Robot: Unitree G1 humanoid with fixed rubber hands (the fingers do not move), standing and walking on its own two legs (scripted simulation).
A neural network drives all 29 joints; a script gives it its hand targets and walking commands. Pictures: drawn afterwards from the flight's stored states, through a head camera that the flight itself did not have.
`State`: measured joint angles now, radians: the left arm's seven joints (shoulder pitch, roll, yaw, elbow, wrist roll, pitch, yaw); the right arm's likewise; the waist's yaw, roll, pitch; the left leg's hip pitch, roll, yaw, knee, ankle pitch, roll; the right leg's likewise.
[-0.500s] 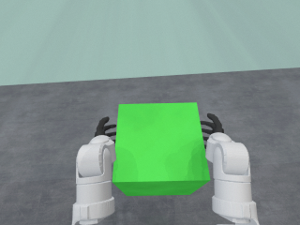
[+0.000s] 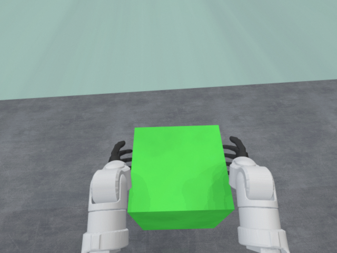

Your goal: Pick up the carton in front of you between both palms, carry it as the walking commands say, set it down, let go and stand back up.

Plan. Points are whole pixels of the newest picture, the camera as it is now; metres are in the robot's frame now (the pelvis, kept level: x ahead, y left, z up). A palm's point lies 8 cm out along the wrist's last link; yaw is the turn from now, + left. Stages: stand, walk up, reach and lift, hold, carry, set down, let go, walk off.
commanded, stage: carry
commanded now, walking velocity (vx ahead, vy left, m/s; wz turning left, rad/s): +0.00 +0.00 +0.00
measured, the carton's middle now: (177, 182) +0.31 +0.00 -0.04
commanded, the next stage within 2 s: hold in 1.26 s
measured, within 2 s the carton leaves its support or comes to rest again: neither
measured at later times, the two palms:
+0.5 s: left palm (112, 200) +0.23 +0.15 +0.03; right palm (245, 196) +0.23 -0.15 +0.04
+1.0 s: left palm (113, 210) +0.21 +0.14 +0.04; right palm (252, 207) +0.21 -0.15 +0.04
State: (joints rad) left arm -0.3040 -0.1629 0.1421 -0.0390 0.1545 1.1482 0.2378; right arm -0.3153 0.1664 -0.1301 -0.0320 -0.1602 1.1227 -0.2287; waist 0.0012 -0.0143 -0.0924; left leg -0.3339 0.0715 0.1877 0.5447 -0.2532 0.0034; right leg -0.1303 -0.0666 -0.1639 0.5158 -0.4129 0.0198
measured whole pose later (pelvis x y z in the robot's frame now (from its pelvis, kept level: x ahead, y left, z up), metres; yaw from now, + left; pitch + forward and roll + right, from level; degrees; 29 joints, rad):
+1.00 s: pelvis -0.08 +0.00 +0.00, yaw +0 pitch +2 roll +0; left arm -0.21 -0.14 0.16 0.19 0.25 0.74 0.05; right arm -0.22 0.14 -0.17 0.20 -0.25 0.72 -0.03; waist 0.00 0.00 -0.11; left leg -0.40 0.10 0.18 0.51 -0.13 0.01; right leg -0.23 -0.04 -0.18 0.56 -0.35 -0.02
